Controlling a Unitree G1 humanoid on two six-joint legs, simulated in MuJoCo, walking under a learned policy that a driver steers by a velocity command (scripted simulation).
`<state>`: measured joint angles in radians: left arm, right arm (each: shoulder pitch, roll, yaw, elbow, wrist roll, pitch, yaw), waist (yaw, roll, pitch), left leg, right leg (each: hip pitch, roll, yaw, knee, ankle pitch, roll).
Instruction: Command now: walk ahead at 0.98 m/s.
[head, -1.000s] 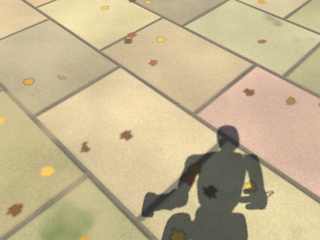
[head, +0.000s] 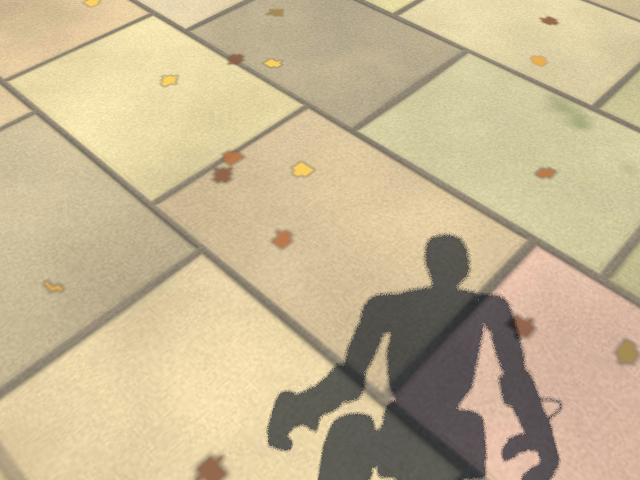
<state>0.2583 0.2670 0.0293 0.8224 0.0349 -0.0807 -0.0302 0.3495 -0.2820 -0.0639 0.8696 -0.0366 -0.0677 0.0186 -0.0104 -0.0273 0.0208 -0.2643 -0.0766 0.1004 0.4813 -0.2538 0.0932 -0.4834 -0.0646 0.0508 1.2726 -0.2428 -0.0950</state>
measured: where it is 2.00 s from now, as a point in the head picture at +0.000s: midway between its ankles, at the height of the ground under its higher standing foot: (282, 231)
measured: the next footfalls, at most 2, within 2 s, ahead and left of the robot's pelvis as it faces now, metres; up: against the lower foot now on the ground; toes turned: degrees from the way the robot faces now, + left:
right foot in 0.30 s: +0.52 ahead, -0.11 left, +0.00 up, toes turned -3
left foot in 0.76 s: +0.95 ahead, +0.09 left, +0.00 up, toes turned +21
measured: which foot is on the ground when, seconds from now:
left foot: down 0.00-0.32, up 0.34-0.74, down 0.76-1.00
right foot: up 0.00-0.28, down 0.30-0.76, up 0.78-1.00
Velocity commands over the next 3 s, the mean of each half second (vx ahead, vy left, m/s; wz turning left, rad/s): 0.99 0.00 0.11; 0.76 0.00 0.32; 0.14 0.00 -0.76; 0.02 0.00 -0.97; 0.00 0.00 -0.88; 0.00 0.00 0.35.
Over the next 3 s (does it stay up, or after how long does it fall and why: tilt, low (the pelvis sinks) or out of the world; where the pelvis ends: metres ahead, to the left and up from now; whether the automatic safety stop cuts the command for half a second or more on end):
stays up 1.19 0.09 0.00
